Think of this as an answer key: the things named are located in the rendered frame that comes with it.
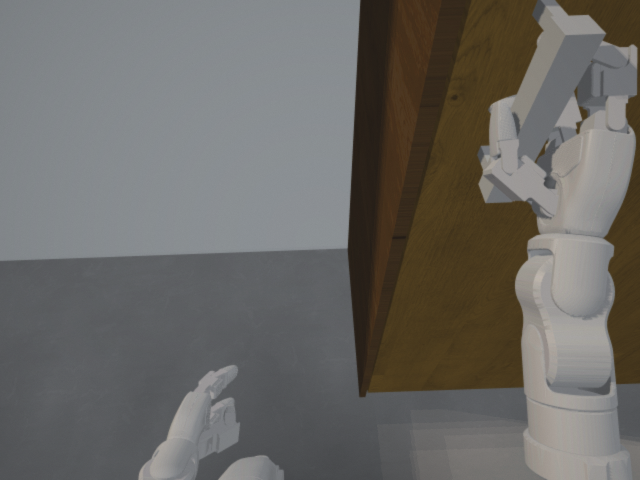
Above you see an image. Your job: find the robot left hand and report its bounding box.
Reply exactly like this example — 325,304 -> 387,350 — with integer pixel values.
167,365 -> 240,461

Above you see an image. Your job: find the handle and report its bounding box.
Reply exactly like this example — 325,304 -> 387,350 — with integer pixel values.
477,0 -> 606,203

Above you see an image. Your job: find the wardrobe door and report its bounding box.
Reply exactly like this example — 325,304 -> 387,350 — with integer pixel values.
367,0 -> 640,393

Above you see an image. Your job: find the robot right hand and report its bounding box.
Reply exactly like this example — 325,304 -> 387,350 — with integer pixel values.
483,31 -> 637,238

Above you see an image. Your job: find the robot left thigh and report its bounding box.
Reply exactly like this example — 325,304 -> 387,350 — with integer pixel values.
218,457 -> 284,480

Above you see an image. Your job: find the robot left forearm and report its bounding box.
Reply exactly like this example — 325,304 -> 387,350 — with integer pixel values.
138,438 -> 199,480

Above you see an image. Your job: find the robot right forearm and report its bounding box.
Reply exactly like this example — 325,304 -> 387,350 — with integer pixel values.
515,233 -> 633,480

